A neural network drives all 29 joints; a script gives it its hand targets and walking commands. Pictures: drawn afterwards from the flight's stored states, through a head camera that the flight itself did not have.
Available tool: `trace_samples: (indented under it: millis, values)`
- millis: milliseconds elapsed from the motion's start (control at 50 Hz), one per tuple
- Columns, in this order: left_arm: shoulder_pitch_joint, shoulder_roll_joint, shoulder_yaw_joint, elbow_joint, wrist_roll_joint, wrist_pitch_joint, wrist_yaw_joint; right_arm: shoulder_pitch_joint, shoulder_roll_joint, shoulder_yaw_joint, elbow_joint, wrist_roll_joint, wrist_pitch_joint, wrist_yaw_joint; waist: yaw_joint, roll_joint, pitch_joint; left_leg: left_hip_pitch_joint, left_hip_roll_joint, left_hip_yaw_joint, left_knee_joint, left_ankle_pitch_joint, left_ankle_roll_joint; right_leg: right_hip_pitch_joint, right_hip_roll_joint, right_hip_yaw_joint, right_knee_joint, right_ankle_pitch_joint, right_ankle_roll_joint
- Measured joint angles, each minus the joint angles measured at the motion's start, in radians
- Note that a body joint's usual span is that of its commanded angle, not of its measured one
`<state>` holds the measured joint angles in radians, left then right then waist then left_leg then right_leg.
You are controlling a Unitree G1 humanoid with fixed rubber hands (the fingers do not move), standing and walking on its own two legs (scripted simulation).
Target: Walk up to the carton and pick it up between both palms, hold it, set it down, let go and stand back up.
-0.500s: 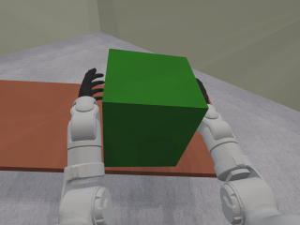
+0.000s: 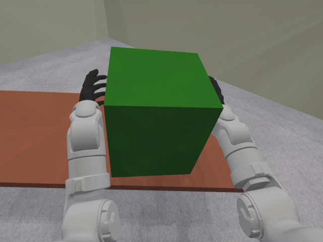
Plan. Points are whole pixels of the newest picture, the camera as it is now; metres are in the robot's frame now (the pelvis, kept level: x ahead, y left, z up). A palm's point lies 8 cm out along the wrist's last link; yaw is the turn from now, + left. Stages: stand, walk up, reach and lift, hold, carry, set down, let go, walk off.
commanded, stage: hold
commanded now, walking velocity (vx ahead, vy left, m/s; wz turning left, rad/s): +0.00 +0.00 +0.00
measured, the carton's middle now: (154, 115) +0.37 +0.01 +0.17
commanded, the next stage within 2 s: none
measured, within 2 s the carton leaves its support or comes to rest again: neither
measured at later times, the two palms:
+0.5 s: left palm (88, 101) +0.35 +0.16 +0.23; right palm (216, 101) +0.36 -0.14 +0.21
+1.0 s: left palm (86, 99) +0.35 +0.16 +0.23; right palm (216, 99) +0.36 -0.14 +0.22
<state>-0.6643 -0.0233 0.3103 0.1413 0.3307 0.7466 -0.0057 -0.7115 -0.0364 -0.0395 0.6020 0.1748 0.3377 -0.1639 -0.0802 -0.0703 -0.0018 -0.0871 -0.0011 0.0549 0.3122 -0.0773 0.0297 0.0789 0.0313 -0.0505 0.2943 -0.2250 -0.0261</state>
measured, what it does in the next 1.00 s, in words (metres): stands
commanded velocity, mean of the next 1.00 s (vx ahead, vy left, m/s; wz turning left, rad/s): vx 0.00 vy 0.00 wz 0.00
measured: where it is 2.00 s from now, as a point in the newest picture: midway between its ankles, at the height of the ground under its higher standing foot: outside the picture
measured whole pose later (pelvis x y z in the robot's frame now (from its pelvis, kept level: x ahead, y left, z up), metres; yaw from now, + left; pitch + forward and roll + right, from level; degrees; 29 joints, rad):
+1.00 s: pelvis +0.00 +0.00 +0.00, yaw +0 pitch -9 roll +0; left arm -0.68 -0.01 0.33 0.12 0.33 0.82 -0.02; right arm -0.76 -0.04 -0.03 0.59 0.20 0.42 -0.18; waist -0.08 -0.06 -0.02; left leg -0.08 0.00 0.06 0.32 -0.08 0.03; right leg 0.08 0.04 -0.04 0.30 -0.23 -0.03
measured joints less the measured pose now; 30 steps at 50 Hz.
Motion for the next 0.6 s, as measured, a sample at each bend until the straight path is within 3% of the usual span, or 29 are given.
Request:
trace_samples:
  millis: [600]
  values:
    - [0.024, 0.007, 0.009, -0.071, -0.005, 0.068, -0.019, -0.010, -0.015, 0.049, -0.053, 0.043, 0.076, -0.028, -0.001, 0.005, -0.013, 0.013, 0.007, 0.009, 0.008, -0.011, -0.005, 0.010, 0.005, 0.010, 0.008, -0.008, -0.003]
